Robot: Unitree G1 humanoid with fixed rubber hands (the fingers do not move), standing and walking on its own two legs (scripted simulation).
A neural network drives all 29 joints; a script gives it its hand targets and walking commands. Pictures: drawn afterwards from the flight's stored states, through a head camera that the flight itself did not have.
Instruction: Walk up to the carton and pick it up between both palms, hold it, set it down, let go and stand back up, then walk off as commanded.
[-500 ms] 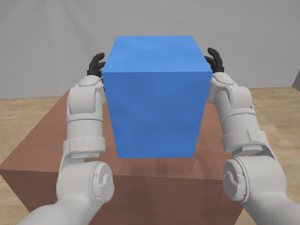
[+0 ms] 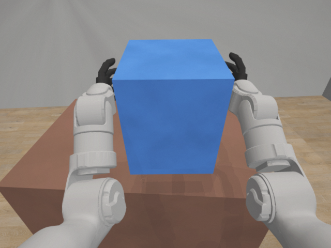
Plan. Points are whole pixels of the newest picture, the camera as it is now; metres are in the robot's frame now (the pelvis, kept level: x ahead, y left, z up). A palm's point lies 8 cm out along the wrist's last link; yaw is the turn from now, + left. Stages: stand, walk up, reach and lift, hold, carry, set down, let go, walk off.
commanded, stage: hold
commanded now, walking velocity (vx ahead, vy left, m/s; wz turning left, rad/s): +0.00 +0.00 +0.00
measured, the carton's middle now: (171, 106) +0.39 -0.01 +0.23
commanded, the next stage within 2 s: set down in 0.76 s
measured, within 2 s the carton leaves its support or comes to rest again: neither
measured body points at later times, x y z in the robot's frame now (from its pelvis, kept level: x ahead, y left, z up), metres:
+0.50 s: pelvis +0.00 +0.00 +0.00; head -0.08 +0.00 +0.44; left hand +0.39 +0.14 +0.28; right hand +0.39 -0.15 +0.29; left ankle +0.02 +0.11 -0.75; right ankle +0.06 -0.10 -0.75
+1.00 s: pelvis +0.00 +0.00 +0.00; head -0.08 +0.00 +0.44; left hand +0.39 +0.14 +0.30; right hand +0.39 -0.15 +0.30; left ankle +0.02 +0.11 -0.75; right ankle +0.06 -0.10 -0.75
